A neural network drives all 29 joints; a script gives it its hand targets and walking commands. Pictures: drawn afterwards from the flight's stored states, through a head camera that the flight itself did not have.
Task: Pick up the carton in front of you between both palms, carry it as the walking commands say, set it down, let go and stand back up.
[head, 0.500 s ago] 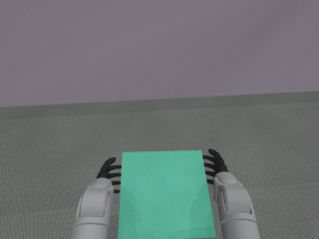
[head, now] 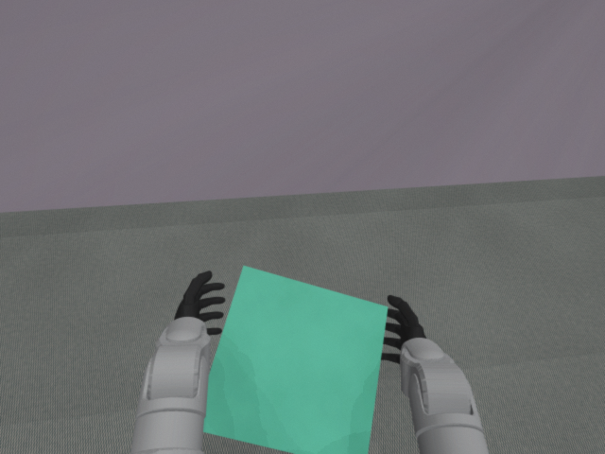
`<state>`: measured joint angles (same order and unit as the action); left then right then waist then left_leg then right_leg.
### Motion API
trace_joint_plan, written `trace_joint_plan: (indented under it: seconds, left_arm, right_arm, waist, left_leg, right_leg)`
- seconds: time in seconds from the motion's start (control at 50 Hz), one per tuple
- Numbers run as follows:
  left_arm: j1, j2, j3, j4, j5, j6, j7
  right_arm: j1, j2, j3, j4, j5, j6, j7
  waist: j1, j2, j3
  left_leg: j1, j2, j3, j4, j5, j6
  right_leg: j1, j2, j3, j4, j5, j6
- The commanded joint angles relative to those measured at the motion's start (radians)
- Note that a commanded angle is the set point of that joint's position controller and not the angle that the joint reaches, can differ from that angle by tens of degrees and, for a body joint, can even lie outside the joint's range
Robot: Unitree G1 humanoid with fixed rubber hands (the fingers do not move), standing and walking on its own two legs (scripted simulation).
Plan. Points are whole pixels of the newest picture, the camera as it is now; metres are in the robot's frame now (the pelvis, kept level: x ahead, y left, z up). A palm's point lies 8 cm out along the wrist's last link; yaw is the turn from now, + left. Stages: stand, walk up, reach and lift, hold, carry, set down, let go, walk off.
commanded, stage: carry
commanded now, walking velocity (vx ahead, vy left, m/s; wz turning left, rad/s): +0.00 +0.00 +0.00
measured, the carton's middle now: (285, 364) +0.31 +0.03 -0.07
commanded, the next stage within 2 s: none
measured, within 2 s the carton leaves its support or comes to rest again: neither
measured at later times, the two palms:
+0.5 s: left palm (198, 333) +0.29 +0.14 +0.06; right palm (423, 346) +0.28 -0.16 +0.03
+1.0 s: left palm (189, 343) +0.29 +0.15 +0.04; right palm (409, 343) +0.29 -0.14 +0.03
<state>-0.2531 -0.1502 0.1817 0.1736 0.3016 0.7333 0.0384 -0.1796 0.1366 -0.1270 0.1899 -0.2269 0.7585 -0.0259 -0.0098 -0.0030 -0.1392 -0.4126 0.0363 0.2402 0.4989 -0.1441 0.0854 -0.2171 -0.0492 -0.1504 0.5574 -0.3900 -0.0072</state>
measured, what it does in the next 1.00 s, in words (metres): stands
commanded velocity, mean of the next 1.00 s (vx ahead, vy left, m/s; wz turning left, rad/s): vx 0.00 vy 0.00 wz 0.00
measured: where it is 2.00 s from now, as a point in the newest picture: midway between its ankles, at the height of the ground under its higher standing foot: outside the picture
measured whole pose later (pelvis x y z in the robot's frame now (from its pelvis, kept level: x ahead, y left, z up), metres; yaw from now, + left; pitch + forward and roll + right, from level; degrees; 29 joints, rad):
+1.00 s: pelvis +0.00 -0.01 +0.00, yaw +1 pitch +2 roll +0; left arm -0.21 -0.14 0.17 0.14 0.24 0.70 0.05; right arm -0.19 0.14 -0.10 0.17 -0.22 0.78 -0.06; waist 0.02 -0.03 -0.09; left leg -0.42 0.06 0.21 0.52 -0.15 0.06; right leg -0.19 -0.02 -0.18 0.54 -0.39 -0.03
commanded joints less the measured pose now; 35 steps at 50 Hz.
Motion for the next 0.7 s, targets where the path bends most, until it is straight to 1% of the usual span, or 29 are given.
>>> trace_joint_plan:
  seconds: [0.0,0.04,0.06,0.08,0.12,0.14,0.16,0.18,0.2,0.22,0.24,0.26,0.28,0.3,0.32,0.36,0.38,0.4,0.42,0.44,0.46,0.52,0.56,0.58,0.6,0.62,0.64,0.66,0.68]
  left_arm:
    - [-0.357,-0.929,-0.513,-0.029,-0.296,-0.038,-0.255]
    - [-0.349,-0.953,-0.524,0.002,-0.298,-0.039,-0.25]
    - [-0.425,-0.96,-0.572,-0.087,-0.333,-0.052,-0.248]
    - [-0.432,-0.947,-0.588,-0.103,-0.34,-0.048,-0.247]
    - [-0.435,-0.922,-0.595,-0.098,-0.341,-0.053,-0.244]
    - [-0.463,-0.912,-0.61,-0.155,-0.358,-0.06,-0.243]
    - [-0.528,-0.906,-0.649,-0.19,-0.362,-0.069,-0.241]
    - [-0.526,-0.897,-0.634,-0.166,-0.37,-0.07,-0.243]
    - [-0.627,-0.855,-0.655,-0.258,-0.358,-0.081,-0.233]
    - [-0.576,-0.834,-0.617,-0.193,-0.352,-0.078,-0.234]
    - [-0.656,-0.794,-0.594,-0.247,-0.324,-0.089,-0.223]
    - [-0.619,-0.824,-0.593,-0.205,-0.319,-0.079,-0.223]
    - [-0.726,-0.791,-0.636,-0.279,-0.366,-0.101,-0.217]
    - [-0.714,-0.844,-0.641,-0.265,-0.356,-0.094,-0.219]
    - [-0.757,-0.809,-0.651,-0.305,-0.357,-0.1,-0.219]
    - [-0.654,-0.898,-0.65,-0.233,-0.366,-0.081,-0.232]
    - [-0.578,-0.877,-0.583,-0.177,-0.327,-0.064,-0.233]
    - [-0.593,-0.877,-0.599,-0.192,-0.352,-0.069,-0.233]
    - [-0.479,-0.889,-0.551,-0.103,-0.309,-0.045,-0.235]
    - [-0.507,-0.883,-0.557,-0.096,-0.331,-0.051,-0.241]
    - [-0.478,-0.883,-0.549,-0.096,-0.312,-0.045,-0.246]
    - [-0.309,-0.938,-0.517,0.016,-0.273,-0.029,-0.245]
    - [-0.178,-0.9,-0.416,0.165,-0.207,-0.002,-0.244]
    - [-0.219,-0.883,-0.393,0.122,-0.195,-0.017,-0.239]
    - [-0.092,-0.846,-0.335,0.274,-0.162,0.005,-0.226]
    - [-0.104,-0.896,-0.365,0.229,-0.175,0.006,-0.224]
    - [-0.105,-0.837,-0.324,0.241,-0.16,0.001,-0.212]
    - [0.024,-0.743,-0.231,0.342,-0.099,0.004,-0.187]
    - [-0.087,-0.788,-0.332,0.185,-0.16,-0.014,-0.181]
  right_arm:
    - [-0.537,0.92,0.538,-0.114,0.251,-0.088,0.233]
    - [-0.576,0.91,0.55,-0.146,0.271,-0.096,0.238]
    - [-0.508,0.935,0.558,-0.102,0.266,-0.076,0.241]
    - [-0.492,0.937,0.524,-0.073,0.267,-0.084,0.242]
    - [-0.428,0.929,0.516,-0.029,0.232,-0.079,0.238]
    - [-0.4,0.942,0.517,-0.037,0.237,-0.082,0.234]
    - [-0.335,0.926,0.457,0.058,0.182,-0.067,0.233]
    - [-0.335,0.931,0.424,0.077,0.188,-0.063,0.233]
    - [-0.231,0.96,0.387,0.186,0.147,-0.061,0.237]
    - [-0.259,0.925,0.362,0.178,0.148,-0.067,0.241]
    - [-0.214,0.945,0.341,0.25,0.125,-0.061,0.244]
    - [-0.255,0.934,0.334,0.225,0.134,-0.067,0.243]
    - [-0.236,0.961,0.308,0.248,0.131,-0.071,0.246]
    - [-0.243,0.979,0.329,0.279,0.127,-0.057,0.251]
    - [-0.271,1.011,0.354,0.26,0.141,-0.075,0.256]
    - [-0.364,0.978,0.414,0.126,0.172,-0.076,0.253]
    - [-0.426,1.0,0.439,0.109,0.193,-0.076,0.252]
    - [-0.378,0.963,0.47,0.08,0.19,-0.072,0.248]
    - [-0.462,0.979,0.487,0.001,0.214,-0.074,0.251]
    - [-0.395,0.959,0.476,0.078,0.194,-0.066,0.244]
    - [-0.426,0.96,0.477,0.006,0.199,-0.071,0.242]
    - [-0.593,0.929,0.57,-0.174,0.271,-0.095,0.236]
    - [-0.663,0.858,0.562,-0.193,0.27,-0.086,0.235]
    - [-0.682,0.854,0.567,-0.218,0.276,-0.088,0.225]
    - [-0.787,0.773,0.572,-0.365,0.275,-0.119,0.206]
    - [-0.772,0.792,0.57,-0.343,0.302,-0.115,0.206]
    - [-0.781,0.692,0.522,-0.34,0.265,-0.119,0.19]
    - [-0.861,0.614,0.546,-0.449,0.285,-0.144,0.162]
    - [-0.721,0.623,0.512,-0.352,0.263,-0.12,0.147]
  waist:
    - [0.006,-0.067,-0.204]
    - [0.009,-0.019,-0.243]
    - [0.009,0.012,-0.253]
    - [0.01,0.023,-0.218]
    - [0.002,-0.038,-0.244]
    - [0.007,0.013,-0.272]
    - [0.007,0.028,-0.278]
    - [0.006,0.018,-0.25]
    - [0.003,0.072,-0.269]
    - [0.009,0.078,-0.254]
    - [0.002,0.075,-0.236]
    - [0.005,0.072,-0.209]
    - [-0.01,0.06,-0.17]
    - [0.01,0.051,-0.149]
    - [0.004,0.0,-0.13]
    - [0.017,0.037,-0.141]
    - [0.013,-0.014,-0.119]
    - [0.013,-0.054,-0.194]
    - [0.012,-0.004,-0.181]
    - [0.009,-0.029,-0.218]
    - [0.009,-0.009,-0.198]
    - [0.014,0.023,-0.2]
    - [0.012,-0.012,-0.164]
    - [0.008,-0.023,-0.202]
    - [0.012,-0.041,-0.158]
    - [0.023,0.037,-0.129]
    - [0.016,0.024,-0.195]
    - [0.03,-0.033,-0.157]
    - [0.019,0.029,-0.24]
  left_leg:
    - [0.215,0.128,-0.19,-0.015,0.298,-0.014]
    - [0.22,0.134,-0.19,0.017,0.265,-0.008]
    - [0.227,0.125,-0.162,0.021,0.283,-0.015]
    - [0.198,0.116,-0.16,0.014,0.289,-0.012]
    - [0.248,0.143,-0.176,0.004,0.294,-0.015]
    - [0.265,0.13,-0.179,0.012,0.316,-0.002]
    - [0.29,0.134,-0.192,0.026,0.343,0.005]
    - [0.273,0.135,-0.181,0.001,0.282,-0.002]
    - [0.288,0.15,-0.193,0.023,0.302,0.008]
    - [0.277,0.147,-0.203,0.0,0.258,0.008]
    - [0.284,0.144,-0.2,-0.022,0.255,0.003]
    - [0.249,0.148,-0.201,-0.021,0.198,-0.003]
    - [0.238,0.145,-0.213,-0.042,0.106,-0.005]
    - [0.204,0.158,-0.239,-0.095,0.024,-0.014]
    - [0.198,0.134,-0.222,-0.076,0.029,-0.016]
    - [0.205,0.153,-0.22,-0.077,0.026,-0.026]
    - [0.174,0.147,-0.207,-0.059,0.072,-0.014]
    - [0.201,0.15,-0.215,-0.03,0.112,-0.005]
    - [0.225,0.132,-0.183,-0.051,0.093,-0.016]
    - [0.241,0.129,-0.189,-0.047,0.103,-0.01]
    - [0.211,0.144,-0.215,-0.052,0.048,-0.023]
    - [0.206,0.128,-0.185,-0.051,0.15,-0.038]
    - [0.182,0.141,-0.208,-0.053,0.082,-0.033]
    - [0.199,0.134,-0.181,-0.029,0.087,-0.03]
    - [0.193,0.144,-0.183,-0.042,0.052,-0.045]
    - [0.182,0.142,-0.194,-0.041,0.091,-0.038]
    - [0.221,0.14,-0.178,-0.038,0.111,-0.041]
    - [0.228,0.151,-0.184,-0.043,0.221,-0.05]
    - [0.254,0.164,-0.214,-0.017,0.166,-0.041]
  right_leg:
    - [-0.023,-0.117,0.101,-0.102,0.305,-0.012]
    - [0.016,-0.121,0.121,-0.094,0.375,-0.014]
    - [0.0,-0.109,0.1,-0.083,0.344,-0.017]
    - [0.001,-0.121,0.098,-0.087,0.386,-0.015]
    - [-0.014,-0.127,0.118,-0.084,0.383,-0.028]
    - [0.016,-0.112,0.095,-0.077,0.347,-0.013]
    - [0.004,-0.103,0.111,-0.077,0.336,-0.015]
    - [-0.031,-0.119,0.121,-0.088,0.302,-0.018]
    - [-0.024,-0.112,0.121,-0.091,0.303,-0.024]
    - [-0.016,-0.097,0.119,-0.101,0.221,-0.025]
    - [-0.054,-0.096,0.121,-0.102,0.169,-0.019]
    - [-0.031,-0.094,0.095,-0.129,0.107,-0.02]
    - [-0.083,-0.076,0.12,-0.146,0.117,-0.02]
    - [-0.089,-0.107,0.125,-0.147,0.049,-0.037]
    - [-0.085,-0.108,0.134,-0.163,0.091,-0.02]
    - [-0.066,-0.103,0.124,-0.151,0.103,-0.028]
    - [-0.074,-0.1,0.121,-0.155,0.177,-0.033]
    - [0.004,-0.115,0.116,-0.147,0.187,-0.028]
    - [-0.044,-0.118,0.123,-0.145,0.163,-0.04]
    - [-0.039,-0.104,0.12,-0.143,0.149,-0.036]
    - [-0.029,-0.095,0.118,-0.142,0.116,-0.036]
    - [-0.02,-0.112,0.094,-0.125,0.182,-0.05]
    - [-0.031,-0.097,0.102,-0.154,0.141,-0.037]
    - [-0.004,-0.109,0.098,-0.158,0.156,-0.042]
    - [-0.044,-0.112,0.118,-0.165,0.143,-0.05]
    - [-0.043,-0.114,0.118,-0.171,0.151,-0.051]
    - [-0.01,-0.114,0.104,-0.133,0.157,-0.05]
    - [-0.042,-0.101,0.092,-0.118,0.191,-0.043]
    - [-0.007,-0.091,0.107,-0.12,0.135,-0.049]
